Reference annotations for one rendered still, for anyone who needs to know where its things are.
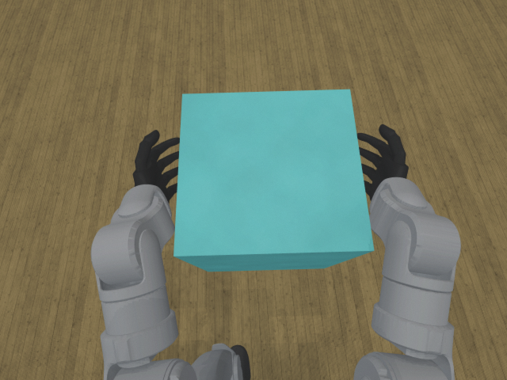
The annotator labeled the robot right forearm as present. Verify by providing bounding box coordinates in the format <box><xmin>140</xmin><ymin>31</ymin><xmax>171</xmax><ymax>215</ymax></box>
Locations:
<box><xmin>369</xmin><ymin>177</ymin><xmax>461</xmax><ymax>380</ymax></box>

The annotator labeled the robot left forearm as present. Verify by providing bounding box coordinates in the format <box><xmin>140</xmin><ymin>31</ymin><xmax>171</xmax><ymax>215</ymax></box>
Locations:
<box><xmin>91</xmin><ymin>184</ymin><xmax>178</xmax><ymax>380</ymax></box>

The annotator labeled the carton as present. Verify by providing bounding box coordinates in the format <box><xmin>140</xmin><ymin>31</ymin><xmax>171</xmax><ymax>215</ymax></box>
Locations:
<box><xmin>173</xmin><ymin>89</ymin><xmax>375</xmax><ymax>272</ymax></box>

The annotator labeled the left robot shin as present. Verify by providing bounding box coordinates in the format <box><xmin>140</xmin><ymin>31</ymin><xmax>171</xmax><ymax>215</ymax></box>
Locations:
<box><xmin>212</xmin><ymin>344</ymin><xmax>243</xmax><ymax>380</ymax></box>

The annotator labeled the robot right hand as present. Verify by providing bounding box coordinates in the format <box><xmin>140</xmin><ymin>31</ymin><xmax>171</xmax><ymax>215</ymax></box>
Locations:
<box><xmin>357</xmin><ymin>124</ymin><xmax>409</xmax><ymax>201</ymax></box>

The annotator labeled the robot left upper arm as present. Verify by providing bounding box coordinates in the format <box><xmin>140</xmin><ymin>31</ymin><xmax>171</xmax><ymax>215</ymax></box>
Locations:
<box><xmin>113</xmin><ymin>359</ymin><xmax>197</xmax><ymax>380</ymax></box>

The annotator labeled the robot left thigh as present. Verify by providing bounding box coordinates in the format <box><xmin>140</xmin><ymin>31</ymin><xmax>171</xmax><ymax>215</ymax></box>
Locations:
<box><xmin>192</xmin><ymin>349</ymin><xmax>242</xmax><ymax>380</ymax></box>

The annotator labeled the robot left hand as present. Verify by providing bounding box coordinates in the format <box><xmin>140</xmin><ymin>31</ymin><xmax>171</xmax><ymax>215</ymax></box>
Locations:
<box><xmin>133</xmin><ymin>130</ymin><xmax>180</xmax><ymax>202</ymax></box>

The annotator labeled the robot right upper arm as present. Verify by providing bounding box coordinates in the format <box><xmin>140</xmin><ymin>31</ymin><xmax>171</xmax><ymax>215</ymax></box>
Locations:
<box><xmin>353</xmin><ymin>351</ymin><xmax>448</xmax><ymax>380</ymax></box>

